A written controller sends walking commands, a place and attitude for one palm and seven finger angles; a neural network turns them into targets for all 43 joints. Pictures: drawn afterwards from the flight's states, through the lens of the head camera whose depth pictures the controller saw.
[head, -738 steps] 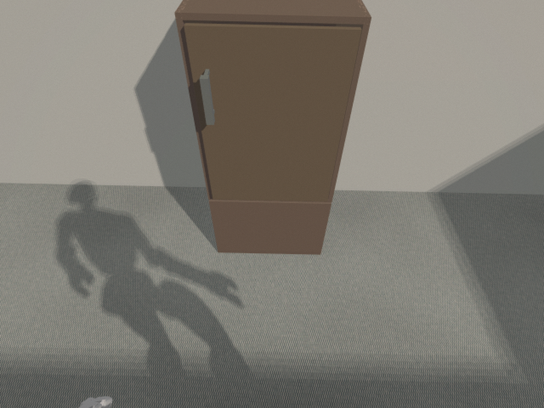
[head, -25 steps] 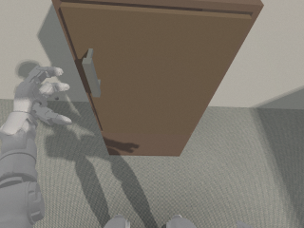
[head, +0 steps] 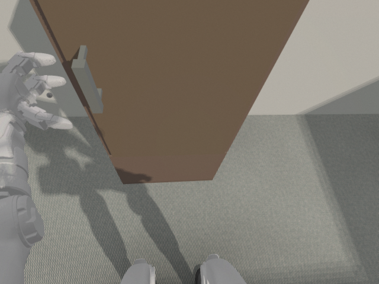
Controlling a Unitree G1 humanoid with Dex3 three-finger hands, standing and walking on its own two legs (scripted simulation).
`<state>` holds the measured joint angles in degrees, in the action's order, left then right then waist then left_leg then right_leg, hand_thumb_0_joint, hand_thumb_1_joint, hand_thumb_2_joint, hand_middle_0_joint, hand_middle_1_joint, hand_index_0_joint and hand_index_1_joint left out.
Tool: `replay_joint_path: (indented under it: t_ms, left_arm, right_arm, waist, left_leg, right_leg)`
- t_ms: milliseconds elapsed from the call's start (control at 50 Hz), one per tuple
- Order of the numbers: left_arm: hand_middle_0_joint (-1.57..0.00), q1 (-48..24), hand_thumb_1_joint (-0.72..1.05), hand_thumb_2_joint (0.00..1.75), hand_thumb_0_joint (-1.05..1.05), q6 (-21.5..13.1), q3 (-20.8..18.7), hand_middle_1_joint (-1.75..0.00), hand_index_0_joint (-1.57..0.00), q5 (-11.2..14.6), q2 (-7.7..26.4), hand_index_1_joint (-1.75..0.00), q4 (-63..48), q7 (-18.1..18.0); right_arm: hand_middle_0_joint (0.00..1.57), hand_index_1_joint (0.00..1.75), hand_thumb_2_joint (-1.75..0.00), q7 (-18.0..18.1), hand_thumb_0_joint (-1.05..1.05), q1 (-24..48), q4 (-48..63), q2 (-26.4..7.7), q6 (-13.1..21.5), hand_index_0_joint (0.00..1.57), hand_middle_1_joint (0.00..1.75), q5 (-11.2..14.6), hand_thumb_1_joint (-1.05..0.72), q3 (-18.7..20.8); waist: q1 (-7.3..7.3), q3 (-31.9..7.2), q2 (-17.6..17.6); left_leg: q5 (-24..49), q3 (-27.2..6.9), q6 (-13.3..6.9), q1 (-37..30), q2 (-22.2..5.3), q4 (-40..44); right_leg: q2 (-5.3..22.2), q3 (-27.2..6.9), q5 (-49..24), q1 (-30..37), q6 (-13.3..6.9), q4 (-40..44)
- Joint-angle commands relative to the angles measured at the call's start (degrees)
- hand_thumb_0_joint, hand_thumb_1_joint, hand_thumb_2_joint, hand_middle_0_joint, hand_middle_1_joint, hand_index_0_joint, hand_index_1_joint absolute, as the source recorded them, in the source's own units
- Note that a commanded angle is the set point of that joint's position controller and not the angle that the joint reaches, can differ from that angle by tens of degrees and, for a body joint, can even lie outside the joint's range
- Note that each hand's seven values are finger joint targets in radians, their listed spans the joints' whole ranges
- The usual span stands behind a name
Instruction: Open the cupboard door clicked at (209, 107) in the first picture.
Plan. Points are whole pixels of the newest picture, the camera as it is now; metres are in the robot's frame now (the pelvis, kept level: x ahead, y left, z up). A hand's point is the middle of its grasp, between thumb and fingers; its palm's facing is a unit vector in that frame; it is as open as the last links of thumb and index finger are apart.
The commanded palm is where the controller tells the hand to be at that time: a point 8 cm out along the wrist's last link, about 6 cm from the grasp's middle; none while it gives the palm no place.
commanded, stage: move the hooked fingers beside the handle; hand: left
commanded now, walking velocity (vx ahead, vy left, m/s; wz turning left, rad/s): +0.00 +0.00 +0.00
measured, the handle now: (90, 81) +0.51 +0.18 +0.08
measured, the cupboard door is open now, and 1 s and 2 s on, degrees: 0 0 0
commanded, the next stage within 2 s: slide the fingers in behind the handle in 0.68 s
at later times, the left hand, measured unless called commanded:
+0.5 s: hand (48, 105) +0.45 +0.25 +0.09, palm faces -0.01 -1.00 -0.01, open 14.0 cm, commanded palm +0.43 +0.29 +0.08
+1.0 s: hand (63, 102) +0.45 +0.22 +0.09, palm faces -0.02 -1.00 +0.00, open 14.0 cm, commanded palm +0.43 +0.27 +0.09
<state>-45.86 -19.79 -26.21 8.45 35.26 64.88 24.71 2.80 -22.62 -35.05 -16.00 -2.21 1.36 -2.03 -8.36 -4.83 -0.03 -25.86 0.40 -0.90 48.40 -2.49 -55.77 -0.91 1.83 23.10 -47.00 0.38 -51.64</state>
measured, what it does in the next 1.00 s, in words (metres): stands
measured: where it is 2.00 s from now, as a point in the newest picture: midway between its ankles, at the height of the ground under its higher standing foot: outside the picture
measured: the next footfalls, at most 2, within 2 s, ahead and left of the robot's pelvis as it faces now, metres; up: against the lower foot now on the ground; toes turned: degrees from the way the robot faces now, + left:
none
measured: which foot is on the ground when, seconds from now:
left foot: down 0.00-1.00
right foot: down 0.00-1.00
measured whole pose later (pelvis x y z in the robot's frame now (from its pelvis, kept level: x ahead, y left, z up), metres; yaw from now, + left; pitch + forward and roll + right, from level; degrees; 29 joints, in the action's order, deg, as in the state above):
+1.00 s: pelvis +0.00 +0.00 +0.00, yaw +1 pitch +16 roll -2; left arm -42.1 -19.8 -21.1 10.2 28.5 61.0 21.3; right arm 2.1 -22.8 -35.0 -15.7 -3.2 1.8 -1.7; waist -6.7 -5.8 -0.7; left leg -25.3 0.2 -0.8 45.5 -2.0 -54.7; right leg -0.5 1.9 23.1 -44.3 0.3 -51.2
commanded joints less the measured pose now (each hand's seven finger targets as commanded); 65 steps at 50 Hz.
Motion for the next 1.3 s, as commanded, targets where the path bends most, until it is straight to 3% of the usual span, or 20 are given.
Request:
replay_joint_path:
  t_ms: [0, 40, 120, 180, 220, 260, 340, 400, 540, 600, 660, 720, 760, 820, 920, 980, 1060, 1180, 1240, 1280]
  left_arm:
    - [-0.30, -18.79, -0.50, 0.30, 0.00, -4.07, -1.39, -1.20, -0.30, 2.65, 13.63, -1.20, -15.31, 1.00]
    - [-0.30, -17.48, -0.50, 0.30, 0.00, -3.38, -1.54, -1.20, -0.30, 3.21, 13.18, -1.20, -15.87, 1.03]
    - [-0.30, -15.27, -0.50, 0.30, 0.00, -2.02, -3.76, -1.20, -0.30, 3.25, 15.40, -1.20, -14.53, -0.49]
    - [-0.30, -16.28, -0.50, 0.30, 0.00, -3.14, -3.19, -1.20, -0.30, 2.04, 15.16, -1.20, -17.76, -1.74]
    - [-0.30, -16.79, -0.50, 0.30, 0.00, -5.04, -3.23, -1.20, -0.30, 2.30, 14.77, -1.20, -23.07, -2.31]
    - [-0.30, -14.73, -0.50, 0.30, 0.00, -5.66, -2.63, -1.20, -0.30, 2.85, 13.07, -1.20, -24.38, -2.23]
    - [-0.30, -15.20, -0.50, 0.30, 0.00, -3.25, 0.86, -1.20, -0.30, 3.80, 8.63, -1.20, -17.34, -0.80]
    - [-0.30, -16.44, -0.50, 0.30, 0.00, -1.67, 3.72, -1.20, -0.30, 2.84, 6.59, -1.20, -14.74, -0.42]
    - [-0.30, -20.39, -0.50, 0.30, 0.00, -5.58, 0.60, -1.20, -0.30, 3.29, 9.28, -1.20, -19.81, -2.84]
    - [-0.30, -21.35, -0.50, 0.30, 0.00, -5.62, 0.07, -1.20, -0.30, 2.13, 10.78, -1.20, -17.49, -3.80]
    - [-0.30, -20.89, -0.50, 0.30, 0.00, -5.17, 0.25, -1.20, -0.30, 0.83, 11.79, -1.20, -16.54, -3.85]
    - [-0.30, -20.06, -0.50, 0.30, 0.00, -4.98, 1.12, -1.20, -0.30, 1.55, 10.09, -1.20, -17.91, -3.34]
    - [-0.30, -17.71, -0.50, 0.30, 0.00, -4.47, -0.84, -1.20, -0.30, 2.30, 12.28, -1.20, -16.87, -2.60]
    - [-0.30, -18.13, -0.50, 0.30, 0.00, -3.89, 3.54, -1.20, -0.30, 3.54, 5.77, -1.20, -17.08, -1.78]
    - [-0.30, -19.59, -0.50, 0.30, 0.00, -3.43, 4.27, -1.20, -0.30, 2.96, 5.31, -1.20, -15.99, -3.05]
    - [-0.30, -20.04, -0.50, 0.30, 0.00, -4.05, 1.66, -1.20, -0.30, 2.41, 8.19, -1.20, -15.75, -4.63]
    - [-0.30, -20.76, -0.50, 0.30, 0.00, -5.79, -0.12, -1.20, -0.30, 1.36, 10.58, -1.20, -17.98, -6.11]
    - [-0.30, -20.84, -0.50, 0.30, 0.00, -5.38, 0.81, -1.20, -0.30, 1.02, 9.82, -1.20, -16.49, -6.18]
    - [-0.30, -19.15, -0.50, 0.30, 0.00, -4.90, 3.07, -1.20, -0.30, 1.85, 6.13, -1.20, -17.44, -5.38]
    - [-0.30, -18.31, -0.50, 0.30, 0.00, -4.05, 3.12, -1.20, -0.30, 2.28, 5.74, -1.20, -15.85, -5.09]
  right_arm:
    - [0.20, 0.30, -0.90, 0.42, 0.00, -7.08, 4.34, -10.06, 0.74, 0.20, 0.30, -0.25, -0.90, 4.21]
    - [0.20, 0.30, -0.90, 0.15, 0.00, -7.21, 4.40, -10.13, 0.46, 0.20, 0.30, -0.13, -0.90, 4.34]
    - [0.20, 0.30, -0.90, 0.29, 0.00, -6.85, 5.30, -10.23, -0.17, 0.20, 0.30, 0.14, -0.90, 4.30]
    - [0.20, 0.30, -0.90, 0.12, 0.00, -6.43, 5.88, -9.76, -0.28, 0.20, 0.30, 0.04, -0.90, 4.33]
    - [0.20, 0.30, -0.90, -0.09, 0.00, -6.23, 6.27, -9.54, 0.01, 0.20, 0.30, -0.05, -0.90, 4.59]
    - [0.20, 0.30, -0.90, -0.32, 0.00, -5.96, 5.97, -9.38, 0.10, 0.20, 0.30, 0.02, -0.90, 4.66]
    - [0.20, 0.30, -0.90, 0.03, 0.00, -5.11, 5.00, -9.46, 0.08, 0.20, 0.30, 0.46, -0.90, 4.24]
    - [0.20, 0.30, -0.90, 0.20, 0.00, -4.80, 5.08, -9.60, 0.02, 0.20, 0.30, 0.47, -0.90, 4.15]
    - [0.20, 0.30, -0.90, 0.04, 0.00, -4.22, 5.12, -9.50, 0.62, 0.20, 0.30, -0.06, -0.90, 4.06]
    - [0.20, 0.30, -0.90, 0.18, 0.00, -4.04, 4.72, -9.55, 0.69, 0.20, 0.30, 0.13, -0.90, 3.93]
    - [0.20, 0.30, -0.90, 0.28, 0.00, -4.04, 4.95, -9.61, 0.55, 0.20, 0.30, 0.15, -0.90, 3.74]
    - [0.20, 0.30, -0.90, 0.15, 0.00, -4.31, 5.14, -9.44, 0.68, 0.20, 0.30, 0.02, -0.90, 3.76]
    - [0.20, 0.30, -0.90, 0.23, 0.00, -4.32, 5.15, -9.82, 0.39, 0.20, 0.30, 0.20, -0.90, 3.82]
    - [0.20, 0.30, -0.90, 0.17, 0.00, -4.18, 5.49, -9.14, 0.66, 0.20, 0.30, 0.39, -0.90, 3.93]
    - [0.20, 0.30, -0.90, 0.21, 0.00, -4.68, 4.94, -9.48, 0.53, 0.20, 0.30, 0.29, -0.90, 4.12]
    - [0.20, 0.30, -0.90, 0.18, 0.00, -5.11, 4.64, -9.53, 0.61, 0.20, 0.30, 0.12, -0.90, 4.12]
    - [0.20, 0.30, -0.90, -0.03, 0.00, -4.89, 4.72, -9.05, 0.75, 0.20, 0.30, 0.03, -0.90, 3.97]
    - [0.20, 0.30, -0.90, 0.13, 0.00, -4.78, 4.70, -9.02, 0.74, 0.20, 0.30, 0.20, -0.90, 3.90]
    - [0.20, 0.30, -0.90, -0.15, 0.00, -4.56, 5.08, -8.65, 0.82, 0.20, 0.30, 0.25, -0.90, 3.92]
    - [0.20, 0.30, -0.90, -0.19, 0.00, -4.89, 4.69, -8.86, 0.66, 0.20, 0.30, 0.23, -0.90, 4.05]
  waist:
    - [1.94, -29.84, -9.36]
    - [2.06, -28.64, -9.64]
    - [2.30, -23.01, -4.34]
    - [2.28, -23.31, -7.32]
    - [2.83, -26.59, -11.02]
    - [2.91, -28.71, -11.09]
    - [0.87, -21.45, -6.20]
    - [0.42, -18.07, -6.74]
    - [1.77, -25.48, -7.65]
    - [1.41, -23.20, -6.17]
    - [1.66, -23.63, -8.29]
    - [1.83, -25.20, -9.98]
    - [2.21, -25.42, -7.72]
    - [1.20, -23.03, -6.21]
    - [0.73, -19.65, -5.19]
    - [1.25, -22.15, -3.69]
    - [2.08, -25.22, -6.60]
    - [1.37, -24.27, -5.93]
    - [1.54, -25.60, -7.62]
    - [1.12, -23.87, -4.74]
  left_leg:
    - [27.17, -2.26, -0.38, -22.39, 0.86, 5.91]
    - [28.67, -2.36, -0.35, -23.16, 0.56, 6.02]
    - [24.35, -1.40, -1.11, -16.71, 1.14, 7.00]
    - [24.91, -1.38, -0.81, -18.56, 1.07, 7.33]
    - [29.36, -1.89, -0.45, -23.10, 0.88, 6.77]
    - [32.71, -2.43, 0.07, -26.52, 0.39, 6.64]
    - [25.41, -1.85, -0.50, -21.09, 0.71, 7.45]
    - [21.57, -2.27, -0.49, -19.77, 0.92, 8.13]
    - [24.21, -3.30, 0.10, -23.41, 0.95, 7.07]
    - [20.73, -3.19, -0.14, -20.84, 1.08, 7.29]
    - [20.40, -2.89, -0.17, -20.53, 1.25, 7.30]
    - [23.33, -2.93, -0.07, -22.40, 1.21, 7.08]
    - [22.64, -2.48, -0.11, -21.02, 1.07, 7.30]
    - [21.39, -2.34, -0.45, -20.28, 1.22, 7.62]
    - [17.28, -2.38, -0.69, -17.92, 1.41, 8.07]
    - [16.69, -2.08, -0.78, -16.83, 1.54, 7.90]
    - [18.34, -1.58, -0.65, -17.32, 1.74, 7.19]
    - [17.41, -1.20, -0.82, -16.34, 1.72, 7.15]
    - [20.32, -1.00, -0.69, -18.44, 1.77, 7.01]
    - [19.77, -1.02, -0.79, -17.02, 1.58, 7.11]
  right_leg:
    - [-1.72, -0.02, -19.96, 10.94, -1.54, 4.44]
    - [-2.01, 0.38, -20.24, 9.95, -1.56, 4.65]
    - [-1.92, 0.07, -20.37, 12.97, -1.39, 5.46]
    - [-1.80, 0.01, -20.05, 12.14, -1.38, 5.25]
    - [-1.98, 0.10, -21.12, 11.81, -1.83, 4.69]
    - [-2.19, 0.31, -21.79, 11.55, -1.72, 4.91]
    - [-2.05, 0.53, -19.50, 10.67, -1.45, 6.09]
    - [-1.62, 0.88, -16.09, 7.83, -1.65, 6.35]
    - [-1.61, 0.68, -16.60, 9.13, -1.87, 4.67]
    - [-1.49, 0.44, -14.79, 9.15, -1.66, 5.00]
    - [-1.42, 0.22, -14.80, 9.22, -1.75, 4.86]
    - [-1.58, 0.44, -16.43, 9.67, -1.99, 4.76]
    - [-1.61, 0.22, -17.22, 11.38, -1.76, 5.20]
    - [-1.73, 0.61, -16.57, 10.72, -1.76, 5.69]
    - [-1.53, 0.41, -13.58, 8.97, -1.71, 6.24]
    - [-1.40, -0.21, -14.03, 11.30, -1.43, 6.02]
    - [-1.30, -0.86, -16.19, 13.29, -1.41, 5.26]
    - [-1.36, -1.17, -16.54, 13.76, -1.27, 5.66]
    - [-1.47, -0.85, -19.16, 13.93, -1.41, 5.44]
    - [-1.53, -0.61, -18.87, 13.68, -1.20, 5.77]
